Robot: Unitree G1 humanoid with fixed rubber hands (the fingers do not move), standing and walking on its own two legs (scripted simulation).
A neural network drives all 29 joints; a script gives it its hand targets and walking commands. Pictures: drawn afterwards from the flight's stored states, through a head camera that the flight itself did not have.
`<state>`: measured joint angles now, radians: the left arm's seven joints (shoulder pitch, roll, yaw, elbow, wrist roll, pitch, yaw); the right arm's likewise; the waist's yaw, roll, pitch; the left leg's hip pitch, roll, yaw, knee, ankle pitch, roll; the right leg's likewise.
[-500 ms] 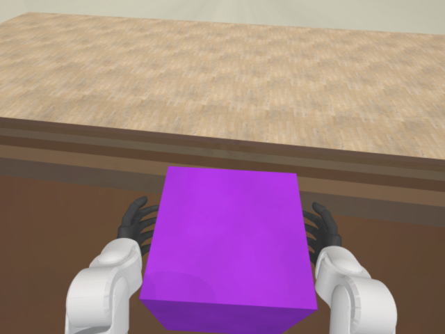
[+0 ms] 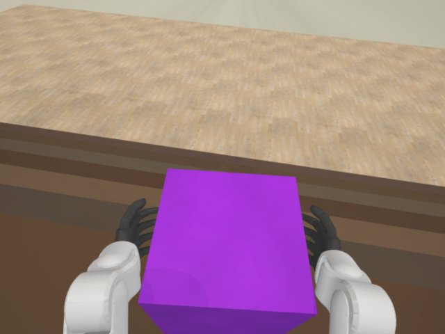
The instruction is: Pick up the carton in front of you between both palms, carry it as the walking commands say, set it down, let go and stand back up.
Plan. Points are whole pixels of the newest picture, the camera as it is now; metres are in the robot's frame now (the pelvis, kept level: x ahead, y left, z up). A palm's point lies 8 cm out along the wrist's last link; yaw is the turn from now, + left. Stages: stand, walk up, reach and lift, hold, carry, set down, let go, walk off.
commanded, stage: carry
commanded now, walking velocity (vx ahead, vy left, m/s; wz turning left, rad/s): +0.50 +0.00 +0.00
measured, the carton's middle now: (224, 260) +0.25 +0.00 +0.03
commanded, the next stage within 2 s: none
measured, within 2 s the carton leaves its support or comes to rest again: neither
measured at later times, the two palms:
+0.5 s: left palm (181, 104) +0.62 +0.13 +0.11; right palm (296, 112) +0.63 -0.17 +0.10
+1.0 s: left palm (198, 68) +0.87 +0.11 +0.09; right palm (290, 75) +0.86 -0.19 +0.09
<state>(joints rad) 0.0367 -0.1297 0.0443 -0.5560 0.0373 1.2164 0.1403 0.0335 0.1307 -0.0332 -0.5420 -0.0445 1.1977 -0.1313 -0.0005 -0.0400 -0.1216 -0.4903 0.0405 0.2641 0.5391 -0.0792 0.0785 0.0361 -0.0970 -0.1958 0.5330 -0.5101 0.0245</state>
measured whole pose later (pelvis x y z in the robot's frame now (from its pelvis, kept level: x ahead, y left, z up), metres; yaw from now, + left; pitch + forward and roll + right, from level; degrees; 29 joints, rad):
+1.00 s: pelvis +0.53 -0.03 +0.02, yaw +1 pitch +5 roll +1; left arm -0.41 -0.13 0.25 -0.24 0.01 1.05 0.16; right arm -0.43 0.15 -0.24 -0.21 -0.02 1.03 -0.15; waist -0.05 -0.01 0.09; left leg -0.42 -0.04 0.07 0.53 -0.20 0.06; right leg -0.39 0.02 -0.01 0.71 -0.48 -0.03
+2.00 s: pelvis +0.55 -0.05 +0.02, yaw +1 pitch +3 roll +1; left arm -0.40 -0.13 0.24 -0.08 0.04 1.09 0.15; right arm -0.41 0.14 -0.25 -0.07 -0.06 1.08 -0.15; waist 0.01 -0.01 -0.08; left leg -0.30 -0.02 0.07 0.45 -0.20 0.03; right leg -0.26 0.03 -0.02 0.50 -0.29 -0.05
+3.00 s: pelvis +0.52 -0.05 +0.02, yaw +0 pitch +2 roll +1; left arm -0.45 -0.12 0.27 -0.02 0.06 1.11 0.15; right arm -0.47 0.13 -0.27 -0.01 -0.07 1.10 -0.15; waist 0.00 -0.01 -0.09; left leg -0.34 -0.01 0.07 0.47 -0.16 0.03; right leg -0.31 0.03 -0.02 0.53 -0.25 -0.05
